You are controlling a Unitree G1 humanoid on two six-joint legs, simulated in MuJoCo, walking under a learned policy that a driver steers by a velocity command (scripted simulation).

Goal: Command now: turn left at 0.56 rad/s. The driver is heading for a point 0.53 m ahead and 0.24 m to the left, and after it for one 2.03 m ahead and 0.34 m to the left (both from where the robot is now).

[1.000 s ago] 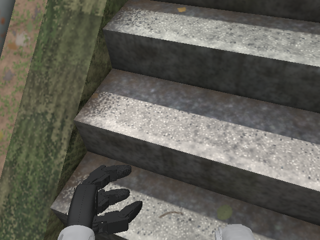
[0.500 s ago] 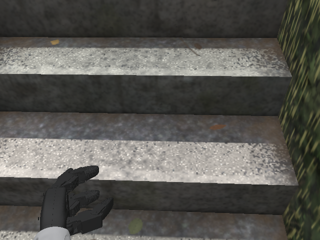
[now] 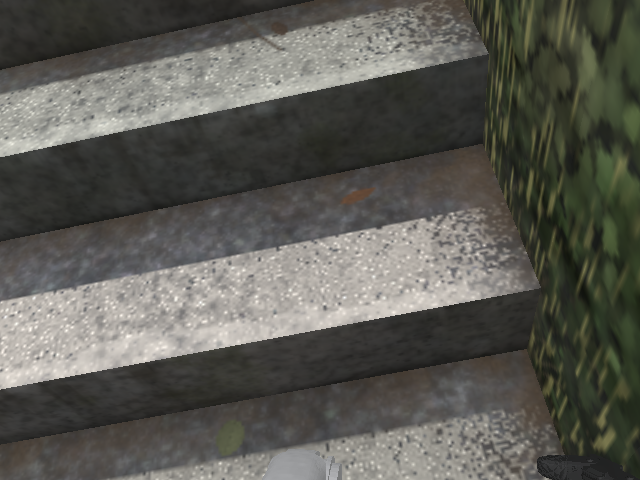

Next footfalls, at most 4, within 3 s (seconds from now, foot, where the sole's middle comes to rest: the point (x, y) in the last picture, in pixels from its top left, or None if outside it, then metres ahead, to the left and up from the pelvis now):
0.26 left None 0.13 0.21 -0.60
0.58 right None -0.10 -0.02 -0.78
0.90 left None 0.02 0.43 -0.61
1.32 right None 0.16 0.23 -0.41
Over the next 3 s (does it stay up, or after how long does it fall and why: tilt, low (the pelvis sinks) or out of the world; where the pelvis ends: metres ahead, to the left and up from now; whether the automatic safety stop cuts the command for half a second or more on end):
stays up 0.57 0.18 0.54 its command is cut before an obstacle from the start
